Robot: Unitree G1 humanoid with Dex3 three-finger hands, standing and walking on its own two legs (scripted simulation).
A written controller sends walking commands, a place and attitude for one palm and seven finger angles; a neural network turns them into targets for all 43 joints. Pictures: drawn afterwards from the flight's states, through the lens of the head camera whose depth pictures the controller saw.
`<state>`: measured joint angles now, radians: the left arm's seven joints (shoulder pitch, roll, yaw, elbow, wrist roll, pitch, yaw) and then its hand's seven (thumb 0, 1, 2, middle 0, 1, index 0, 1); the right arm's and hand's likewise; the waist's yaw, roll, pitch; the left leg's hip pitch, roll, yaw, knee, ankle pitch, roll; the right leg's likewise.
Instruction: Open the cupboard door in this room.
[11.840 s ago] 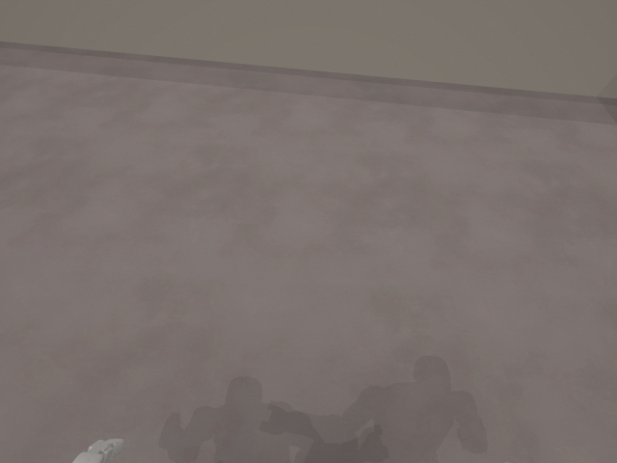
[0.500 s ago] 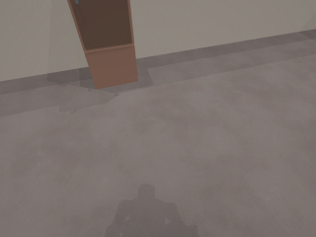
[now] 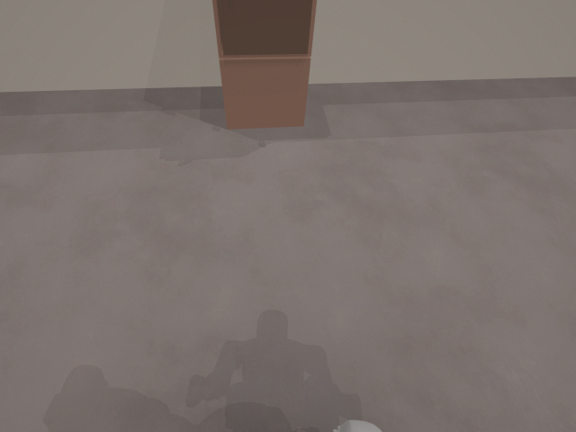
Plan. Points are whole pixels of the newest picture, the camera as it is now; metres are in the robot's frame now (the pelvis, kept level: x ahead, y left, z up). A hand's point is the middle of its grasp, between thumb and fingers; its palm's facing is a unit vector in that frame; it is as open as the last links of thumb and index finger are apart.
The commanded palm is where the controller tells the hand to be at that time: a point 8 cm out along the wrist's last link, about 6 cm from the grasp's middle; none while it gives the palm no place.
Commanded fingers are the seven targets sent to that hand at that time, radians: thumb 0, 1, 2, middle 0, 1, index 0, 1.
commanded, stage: turn or walk to find it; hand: left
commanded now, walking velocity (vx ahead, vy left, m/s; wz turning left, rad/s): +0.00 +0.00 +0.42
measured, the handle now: out of the picture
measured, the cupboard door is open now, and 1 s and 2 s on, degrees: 0 0 0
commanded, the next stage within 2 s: none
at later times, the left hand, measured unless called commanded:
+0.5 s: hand out of the picture +0.00 +0.13 -0.14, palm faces +0.23 -0.93 -0.28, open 7.4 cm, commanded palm none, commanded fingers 0.00 0.90 0.90 -0.20 -0.30 -0.20 -0.30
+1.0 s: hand out of the picture -0.12 +0.19 -0.17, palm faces +0.46 -0.85 -0.26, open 7.4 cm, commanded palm none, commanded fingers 0.00 0.90 0.90 -0.20 -0.30 -0.20 -0.30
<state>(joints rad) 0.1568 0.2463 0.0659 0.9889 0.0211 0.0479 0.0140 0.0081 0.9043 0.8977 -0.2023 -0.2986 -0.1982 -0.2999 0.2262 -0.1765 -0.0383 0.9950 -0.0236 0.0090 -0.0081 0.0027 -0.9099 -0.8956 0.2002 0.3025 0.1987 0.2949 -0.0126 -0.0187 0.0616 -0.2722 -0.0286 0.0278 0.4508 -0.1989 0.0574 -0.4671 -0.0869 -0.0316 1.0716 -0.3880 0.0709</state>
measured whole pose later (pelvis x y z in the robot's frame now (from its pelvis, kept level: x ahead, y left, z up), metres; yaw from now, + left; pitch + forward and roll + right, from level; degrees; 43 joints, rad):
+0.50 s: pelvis -0.03 -0.07 +0.00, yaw +13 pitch -1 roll +3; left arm 0.21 0.15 0.02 0.94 0.02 0.01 0.02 0.01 0.90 0.90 -0.21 -0.30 -0.20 -0.30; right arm 0.24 -0.27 -0.10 0.99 -0.03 0.07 0.02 0.00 -0.91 -0.90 0.20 0.30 0.20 0.29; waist -0.03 0.05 0.06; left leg -0.50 0.01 -0.04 1.15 -0.35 -0.07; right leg -0.21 -0.08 -0.16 0.48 -0.26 -0.04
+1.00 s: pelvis -0.07 -0.03 +0.00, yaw +25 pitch +0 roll +0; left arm 0.21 0.26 0.06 0.99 0.02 0.05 0.01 0.01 0.90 0.90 -0.20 -0.30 -0.20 -0.30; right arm 0.15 -0.19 -0.03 0.95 -0.02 0.02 0.00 0.00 -0.91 -0.90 0.20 0.30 0.20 0.30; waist 0.03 -0.03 0.05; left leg -0.20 -0.02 0.01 0.45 -0.24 0.02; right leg -0.47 -0.10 -0.04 1.06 -0.39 0.08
